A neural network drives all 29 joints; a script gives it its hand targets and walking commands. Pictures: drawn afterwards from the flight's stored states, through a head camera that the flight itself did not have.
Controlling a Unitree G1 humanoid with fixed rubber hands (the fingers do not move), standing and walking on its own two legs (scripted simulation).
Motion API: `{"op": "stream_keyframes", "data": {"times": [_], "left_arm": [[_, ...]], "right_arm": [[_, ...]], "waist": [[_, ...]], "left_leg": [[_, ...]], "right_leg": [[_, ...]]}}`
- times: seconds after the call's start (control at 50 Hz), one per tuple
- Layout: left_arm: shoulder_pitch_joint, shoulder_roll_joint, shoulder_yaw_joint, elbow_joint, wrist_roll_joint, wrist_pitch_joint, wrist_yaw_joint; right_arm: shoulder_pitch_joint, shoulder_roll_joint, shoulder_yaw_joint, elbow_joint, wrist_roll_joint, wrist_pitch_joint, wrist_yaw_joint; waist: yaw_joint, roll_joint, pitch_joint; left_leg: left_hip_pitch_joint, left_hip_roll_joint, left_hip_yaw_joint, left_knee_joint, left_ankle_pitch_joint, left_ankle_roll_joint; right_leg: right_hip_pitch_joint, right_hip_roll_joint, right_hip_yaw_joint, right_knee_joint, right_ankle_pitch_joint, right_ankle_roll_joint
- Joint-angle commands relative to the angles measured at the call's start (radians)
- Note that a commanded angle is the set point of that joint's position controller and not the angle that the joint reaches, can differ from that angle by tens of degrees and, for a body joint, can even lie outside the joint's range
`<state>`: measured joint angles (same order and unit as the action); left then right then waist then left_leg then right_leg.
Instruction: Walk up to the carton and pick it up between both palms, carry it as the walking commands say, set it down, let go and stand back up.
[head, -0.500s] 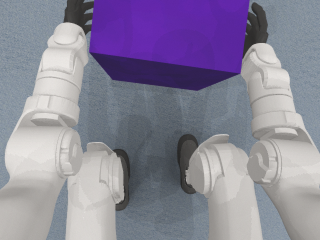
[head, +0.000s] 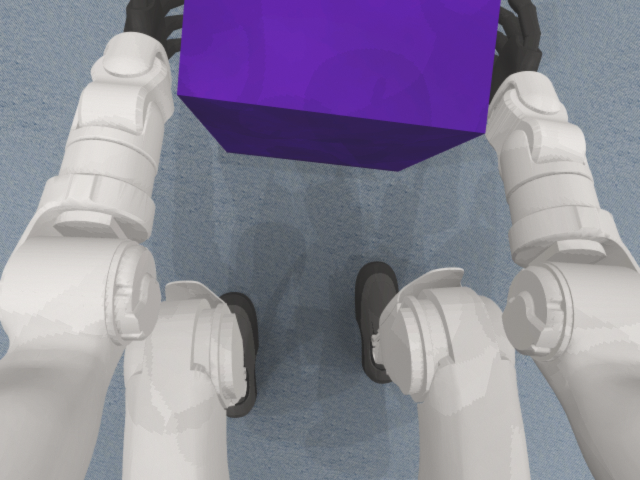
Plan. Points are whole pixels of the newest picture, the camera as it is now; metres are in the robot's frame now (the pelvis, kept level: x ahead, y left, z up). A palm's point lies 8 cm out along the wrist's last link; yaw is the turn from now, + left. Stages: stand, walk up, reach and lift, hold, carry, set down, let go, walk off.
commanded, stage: set down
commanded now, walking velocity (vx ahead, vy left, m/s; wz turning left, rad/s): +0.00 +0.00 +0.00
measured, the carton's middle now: (329, 74) +0.54 -0.04 -0.23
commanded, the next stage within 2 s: none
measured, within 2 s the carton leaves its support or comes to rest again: rests again in 0.90 s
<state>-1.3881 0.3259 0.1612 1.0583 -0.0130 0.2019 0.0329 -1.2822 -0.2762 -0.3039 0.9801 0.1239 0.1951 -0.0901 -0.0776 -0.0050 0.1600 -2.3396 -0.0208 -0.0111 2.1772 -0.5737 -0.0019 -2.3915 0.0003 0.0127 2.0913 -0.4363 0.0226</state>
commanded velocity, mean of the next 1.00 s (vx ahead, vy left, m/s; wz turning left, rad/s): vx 0.00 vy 0.00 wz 0.00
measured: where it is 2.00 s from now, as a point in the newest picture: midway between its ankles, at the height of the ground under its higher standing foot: (308, 357)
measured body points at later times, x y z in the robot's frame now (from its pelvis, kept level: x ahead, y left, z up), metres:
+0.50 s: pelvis +0.00 +0.00 +0.00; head +0.35 +0.01 +0.28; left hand +0.57 +0.14 -0.16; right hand +0.53 -0.22 -0.15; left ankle +0.10 +0.12 -0.34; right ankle +0.14 -0.12 -0.34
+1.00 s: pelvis +0.00 +0.00 +0.01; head +0.37 +0.00 +0.27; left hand +0.57 +0.15 -0.18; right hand +0.51 -0.23 -0.17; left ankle +0.10 +0.12 -0.34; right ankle +0.14 -0.13 -0.34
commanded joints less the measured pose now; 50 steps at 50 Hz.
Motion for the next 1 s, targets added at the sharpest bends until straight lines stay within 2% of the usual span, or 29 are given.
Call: {"op": "stream_keyframes", "data": {"times": [0.0, 0.44, 0.58, 0.72, 0.8, 0.84, 0.86, 0.92, 0.98], "left_arm": [[-0.492, -0.873, -0.255, -0.129, -0.074, -0.032, -0.258], [-0.426, -0.817, -0.206, -0.050, -0.020, -0.019, -0.249], [-0.403, -0.735, -0.187, -0.039, -0.008, -0.030, -0.229], [-0.372, -0.512, -0.153, -0.014, -0.014, -0.069, -0.163], [-0.303, -0.167, -0.098, 0.020, -0.021, -0.105, -0.068], [-0.268, 0.077, -0.081, 0.035, -0.047, -0.128, -0.007], [-0.280, 0.135, -0.089, 0.025, -0.068, -0.137, 0.012], [-0.319, 0.188, -0.138, -0.009, -0.139, -0.161, 0.046], [-0.318, 0.209, -0.166, -0.029, -0.185, -0.173, 0.058]], "right_arm": [[-0.598, 0.888, 0.315, -0.171, 0.070, -0.025, 0.256], [-0.530, 0.805, 0.221, -0.087, 0.012, -0.022, 0.276], [-0.498, 0.722, 0.186, -0.062, -0.004, -0.035, 0.258], [-0.437, 0.514, 0.138, -0.014, -0.011, -0.079, 0.186], [-0.322, 0.199, 0.077, 0.036, -0.012, -0.127, 0.092], [-0.242, -0.026, 0.040, 0.065, 0.002, -0.153, 0.030], [-0.224, -0.073, 0.038, 0.079, 0.016, -0.165, 0.009], [-0.250, -0.125, 0.058, 0.034, 0.072, -0.198, -0.033], [-0.239, -0.139, 0.092, 0.012, 0.121, -0.215, -0.048]], "waist": [[0.029, 0.059, -1.031], [0.016, 0.078, -0.885], [0.015, 0.075, -0.882], [0.013, 0.063, -0.902], [0.008, 0.051, -0.900], [-0.002, 0.046, -0.888], [-0.012, 0.048, -0.897], [-0.022, 0.076, -0.991], [-0.019, 0.082, -1.063]], "left_leg": [[0.396, -0.065, 0.039, -0.222, 0.140, 0.024], [0.413, -0.054, 0.017, -0.229, 0.111, 0.025], [0.422, -0.051, 0.017, -0.226, 0.113, 0.019], [0.442, -0.042, 0.022, -0.224, 0.113, 0.008], [0.463, -0.027, 0.023, -0.229, 0.102, -0.003], [0.476, -0.013, 0.022, -0.240, 0.086, -0.010], [0.488, -0.009, 0.016, -0.240, 0.089, -0.013], [0.535, -0.006, 0.005, -0.215, 0.154, -0.018], [0.557, -0.005, 0.004, -0.190, 0.212, -0.019]], "right_leg": [[0.661, 0.080, -0.067, -0.094, 0.164, -0.006], [0.534, 0.067, -0.080, -0.086, 0.081, -0.005], [0.544, 0.062, -0.084, -0.085, 0.084, 0.001], [0.594, 0.056, -0.084, -0.093, 0.093, 0.013], [0.637, 0.042, -0.080, -0.107, 0.088, 0.023], [0.666, 0.029, -0.076, -0.120, 0.078, 0.026], [0.683, 0.025, -0.072, -0.121, 0.085, 0.023], [0.752, 0.021, -0.062, -0.098, 0.167, 0.018], [0.812, 0.020, -0.057, -0.073, 0.251, 0.018]]}}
